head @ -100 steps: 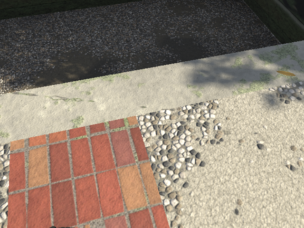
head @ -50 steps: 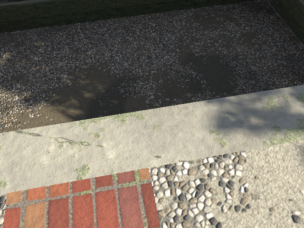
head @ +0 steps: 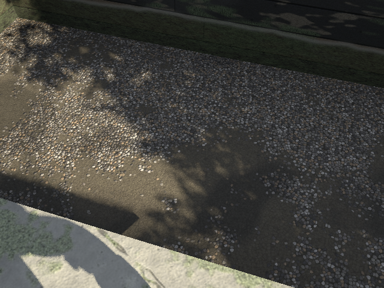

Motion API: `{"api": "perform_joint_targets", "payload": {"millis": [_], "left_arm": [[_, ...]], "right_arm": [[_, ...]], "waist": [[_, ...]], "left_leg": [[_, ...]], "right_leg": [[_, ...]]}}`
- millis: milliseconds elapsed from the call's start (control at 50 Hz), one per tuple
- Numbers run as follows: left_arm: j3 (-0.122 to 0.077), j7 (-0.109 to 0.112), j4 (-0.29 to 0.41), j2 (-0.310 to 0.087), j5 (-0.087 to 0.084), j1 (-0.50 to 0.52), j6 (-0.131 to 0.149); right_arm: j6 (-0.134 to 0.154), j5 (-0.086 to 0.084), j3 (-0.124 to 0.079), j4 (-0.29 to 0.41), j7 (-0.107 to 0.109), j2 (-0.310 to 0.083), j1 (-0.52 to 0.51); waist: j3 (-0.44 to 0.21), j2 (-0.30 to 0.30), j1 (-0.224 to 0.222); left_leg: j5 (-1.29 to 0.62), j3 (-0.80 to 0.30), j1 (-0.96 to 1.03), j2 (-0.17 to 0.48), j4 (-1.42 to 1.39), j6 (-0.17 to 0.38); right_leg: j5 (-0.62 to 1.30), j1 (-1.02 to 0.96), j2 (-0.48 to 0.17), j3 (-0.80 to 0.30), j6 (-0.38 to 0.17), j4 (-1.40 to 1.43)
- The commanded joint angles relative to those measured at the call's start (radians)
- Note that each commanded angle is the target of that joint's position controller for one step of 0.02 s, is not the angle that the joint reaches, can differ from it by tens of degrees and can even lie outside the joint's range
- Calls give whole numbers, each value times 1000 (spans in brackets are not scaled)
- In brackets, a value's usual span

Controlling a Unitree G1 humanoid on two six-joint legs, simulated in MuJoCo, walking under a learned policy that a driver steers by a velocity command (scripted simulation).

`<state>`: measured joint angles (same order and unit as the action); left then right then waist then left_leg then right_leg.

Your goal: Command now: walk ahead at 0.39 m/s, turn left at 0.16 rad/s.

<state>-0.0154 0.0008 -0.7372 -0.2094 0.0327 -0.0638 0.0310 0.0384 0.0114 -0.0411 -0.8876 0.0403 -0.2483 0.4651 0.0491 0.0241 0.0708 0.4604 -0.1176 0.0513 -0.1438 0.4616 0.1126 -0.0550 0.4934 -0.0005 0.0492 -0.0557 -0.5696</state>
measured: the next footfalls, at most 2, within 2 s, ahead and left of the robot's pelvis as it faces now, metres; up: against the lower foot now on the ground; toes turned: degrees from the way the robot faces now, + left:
left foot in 0.40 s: +0.16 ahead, +0.10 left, +0.00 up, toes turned -3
right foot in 1.28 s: +0.30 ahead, -0.15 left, +0.00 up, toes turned -16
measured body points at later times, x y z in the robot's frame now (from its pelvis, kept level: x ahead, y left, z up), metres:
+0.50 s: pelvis +0.10 -0.01 +0.02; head +0.09 -0.01 +0.47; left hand +0.18 +0.21 -0.11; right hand +0.18 -0.24 -0.12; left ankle +0.12 +0.10 -0.72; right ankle +0.13 -0.09 -0.72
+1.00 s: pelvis +0.14 +0.01 +0.02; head +0.14 +0.01 +0.47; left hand +0.19 +0.25 -0.12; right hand +0.17 -0.23 -0.13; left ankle +0.12 +0.10 -0.72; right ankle +0.13 -0.09 -0.72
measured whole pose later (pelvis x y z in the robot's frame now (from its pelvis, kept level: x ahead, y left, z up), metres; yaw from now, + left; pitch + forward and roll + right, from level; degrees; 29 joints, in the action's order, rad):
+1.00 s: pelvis +0.14 +0.01 +0.02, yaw -1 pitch +0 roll +1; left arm 0.03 0.02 -0.96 -0.21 0.00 -0.29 -0.02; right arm -0.03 0.00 0.02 -1.04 0.05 -0.20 0.27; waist -0.03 0.00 -0.02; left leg 0.25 -0.01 -0.14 -0.07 0.39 0.05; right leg -0.27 0.20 0.01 0.02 -0.04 -0.45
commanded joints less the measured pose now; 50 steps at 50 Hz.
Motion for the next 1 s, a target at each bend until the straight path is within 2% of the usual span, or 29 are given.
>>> {"api": "perform_joint_targets", "payload": {"millis": [20,40,60,80,100,120,140,180,220,240,280,320,360,380,400,420,440,460,520,560,620,760,880,900,960,1000], "left_arm": [[-68,22,-44,-250,8,-471,47],[-74,11,-58,-265,-31,-445,29],[-66,5,-14,-209,-56,-315,12],[-34,9,5,-111,-43,-201,8],[-11,11,9,-61,-20,-156,11],[-6,14,4,-59,-12,-156,18],[-5,15,-6,-66,-7,-169,28],[4,9,-15,-76,1,-192,52],[14,9,-10,-83,-1,-178,56],[18,7,-8,-85,-6,-169,51],[15,5,-9,-102,-14,-194,31],[15,7,-5,-106,-18,-219,2],[17,11,5,-103,-21,-202,-23],[18,13,4,-102,-21,-201,-32],[19,16,-3,-94,-20,-219,-34],[23,16,-5,-79,-27,-244,-35],[17,10,-14,-82,-43,-264,-37],[14,11,-23,-102,-37,-251,-39],[14,9,-43,-91,-27,-257,-35],[17,11,-53,-80,-29,-248,-30],[19,15,-69,-78,-31,-235,-30],[24,22,-115,-85,-33,-227,-32],[26,27,-164,-96,-34,-231,-33],[30,26,-175,-89,-33,-234,-34],[18,24,-190,-116,-30,-235,-42],[15,19,-160,-100,-36,-175,-47]], "right_arm": [[25,-35,-16,104,1,-81,-15],[17,-55,-27,70,-1,-84,177],[5,-15,-29,43,9,-123,150],[-1,0,-28,66,6,-121,26],[-11,6,-24,90,5,-100,-39],[-30,4,-22,105,-1,-87,-61],[-51,6,-17,93,-7,-68,-38],[-79,-3,-16,80,-12,-53,-26],[-91,-4,-7,72,-10,-36,-46],[-93,-1,0,69,-7,-29,-69],[-107,0,14,69,-8,-15,-129],[-117,-1,22,69,-7,-21,-167],[-112,0,30,63,-6,-16,-184],[-103,5,36,57,-6,-13,-183],[-90,13,39,51,-4,-27,-176],[-73,15,35,49,-1,-64,-172],[-69,-11,30,29,2,-78,-205],[-62,-15,40,27,-2,-41,-212],[-52,-20,48,8,0,-22,-209],[-51,-19,47,-3,0,-25,-200],[-51,-16,48,-21,1,-26,-190],[-53,-17,48,-70,2,-35,-180],[-56,-16,50,-122,4,-35,-168],[-57,-16,55,-132,4,-25,-160],[-64,-10,38,-138,10,-70,-152],[-76,-5,23,-129,15,-94,-125]], "waist": [[-314,99,-210],[-464,255,-123],[-348,111,-96],[-185,46,-86],[-101,-3,-62],[-75,29,-48],[-71,49,-32],[-107,70,-13],[-127,78,1],[-127,74,1],[-119,110,-30],[-106,112,-59],[-57,82,-61],[-28,46,-51],[-12,16,-53],[-9,-24,-75],[32,-137,-110],[18,-129,-99],[-30,-93,-105],[-42,-54,-99],[-46,-28,-93],[-61,-21,-87],[-45,-24,-86],[-66,-25,-85],[-41,-49,-79],[28,-87,-52]], "left_leg": [[-480,6,-327,53,721,-34],[115,-40,-503,-85,977,-62],[44,-76,-540,-8,1037,-65],[8,-32,-588,26,1025,-74],[-14,-15,-593,57,965,-76],[-42,-17,-567,82,878,-87],[-67,-11,-494,82,818,-94],[-110,-2,-416,61,714,-104],[-140,18,-375,68,563,-115],[-156,30,-349,85,460,-120],[-163,76,-316,96,321,-126],[-144,97,-282,108,237,-126],[-179,101,-222,127,109,-115],[-261,81,-170,145,3,-107],[-305,11,-130,188,-64,-98],[-293,-77,-140,252,-102,-82],[-192,-68,-311,224,-109,-63],[-148,-70,-366,214,-153,-69],[-226,-52,-324,200,-173,-84],[-270,-47,-280,202,-165,-79],[-305,-43,-255,205,-162,-72],[-377,-33,-214,205,-157,-62],[-436,-29,-192,208,-158,-59],[-382,-30,-180,206,-176,-57],[-121,-8,-179,187,-158,-26],[79,-42,-180,206,-159,11]], "right_leg": [[608,-674,-294,-313,-122,19],[778,-784,-450,-641,-265,87],[520,-607,-415,-584,-252,156],[368,-453,-363,-468,-235,194],[311,-334,-319,-381,-200,231],[298,-256,-270,-294,-169,264],[336,-182,-240,-233,-148,278],[500,-148,-211,-153,-150,270],[529,-143,-186,-92,-135,261],[483,-140,-167,-70,-110,257],[334,-138,-157,-80,-95,262],[37,-126,-171,-140,-101,299],[-303,-65,-185,-204,-98,348],[-396,-23,-178,-219,-69,360],[-428,-2,-167,-233,-31,360],[-411,-19,-130,-218,-1,345],[-322,-133,-70,-150,10,341],[-275,-230,-75,-139,12,303],[-202,-299,-80,-129,10,266],[-182,-284,-85,-129,12,269],[-158,-282,-86,-125,16,268],[-94,-292,-97,-121,22,262],[-51,-295,-101,-118,23,255],[-103,-308,-100,-118,25,267],[-330,-241,-55,-115,-7,210],[-464,-87,-18,-101,-34,100]]}}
